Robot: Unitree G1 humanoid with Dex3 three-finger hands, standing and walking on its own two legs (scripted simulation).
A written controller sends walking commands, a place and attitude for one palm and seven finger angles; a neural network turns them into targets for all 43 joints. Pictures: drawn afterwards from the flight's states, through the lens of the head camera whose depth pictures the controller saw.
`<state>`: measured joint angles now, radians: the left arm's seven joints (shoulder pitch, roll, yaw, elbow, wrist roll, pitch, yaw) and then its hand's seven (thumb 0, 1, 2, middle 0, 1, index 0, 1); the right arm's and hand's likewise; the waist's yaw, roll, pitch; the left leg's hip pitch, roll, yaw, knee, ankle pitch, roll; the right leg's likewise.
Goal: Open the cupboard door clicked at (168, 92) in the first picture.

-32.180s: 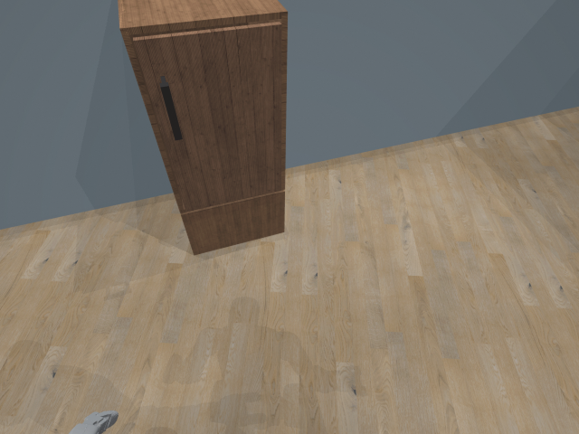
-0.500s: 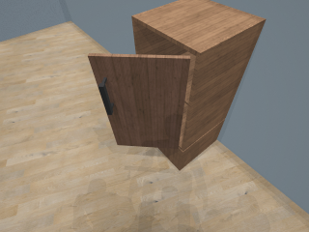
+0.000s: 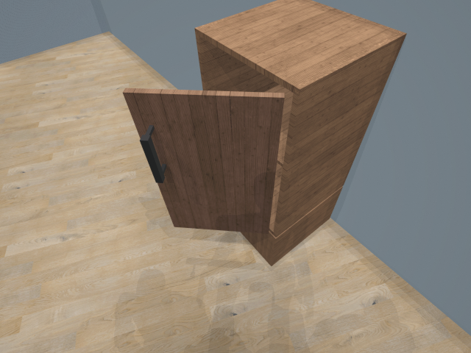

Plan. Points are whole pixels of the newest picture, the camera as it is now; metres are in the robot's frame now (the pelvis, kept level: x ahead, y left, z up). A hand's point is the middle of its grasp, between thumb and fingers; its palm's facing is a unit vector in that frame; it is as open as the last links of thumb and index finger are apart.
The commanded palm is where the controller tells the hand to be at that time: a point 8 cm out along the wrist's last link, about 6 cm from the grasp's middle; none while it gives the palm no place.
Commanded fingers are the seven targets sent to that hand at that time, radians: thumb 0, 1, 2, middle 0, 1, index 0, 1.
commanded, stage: come to a stop and stand still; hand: left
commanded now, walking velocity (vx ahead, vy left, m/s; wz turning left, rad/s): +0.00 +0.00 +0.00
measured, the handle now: (155, 155) +0.58 +0.25 -0.05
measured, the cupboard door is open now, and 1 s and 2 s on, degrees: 46 46 46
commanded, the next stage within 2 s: look again from close up in 0.34 s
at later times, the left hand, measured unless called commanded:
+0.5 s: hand out of the picture +0.01 +0.16 -0.17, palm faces +0.03 -0.98 -0.22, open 7.3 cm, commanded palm none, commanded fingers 0.00 0.90 0.90 -0.20 -0.30 -0.20 -0.30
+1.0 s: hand out of the picture +0.01 +0.17 -0.17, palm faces +0.04 -0.98 -0.21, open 7.3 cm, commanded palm none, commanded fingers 0.00 0.90 0.90 -0.20 -0.30 -0.20 -0.30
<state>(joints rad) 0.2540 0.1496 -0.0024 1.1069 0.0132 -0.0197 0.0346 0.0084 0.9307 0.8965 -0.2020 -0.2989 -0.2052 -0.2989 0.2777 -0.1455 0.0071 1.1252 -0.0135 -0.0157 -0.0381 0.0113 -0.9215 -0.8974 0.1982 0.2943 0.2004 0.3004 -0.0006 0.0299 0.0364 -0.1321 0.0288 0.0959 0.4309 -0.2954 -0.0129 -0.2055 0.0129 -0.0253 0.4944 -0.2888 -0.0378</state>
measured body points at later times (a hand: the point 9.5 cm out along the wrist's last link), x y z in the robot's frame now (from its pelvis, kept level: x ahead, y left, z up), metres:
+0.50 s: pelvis +0.01 -0.01 +0.00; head +0.04 -0.02 +0.45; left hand +0.01 +0.22 -0.15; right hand +0.01 -0.23 -0.17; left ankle -0.04 +0.12 -0.74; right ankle -0.02 -0.09 -0.74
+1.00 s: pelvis +0.01 -0.01 +0.00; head +0.03 -0.01 +0.45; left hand +0.00 +0.22 -0.15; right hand +0.00 -0.21 -0.16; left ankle -0.04 +0.12 -0.74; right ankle -0.02 -0.09 -0.74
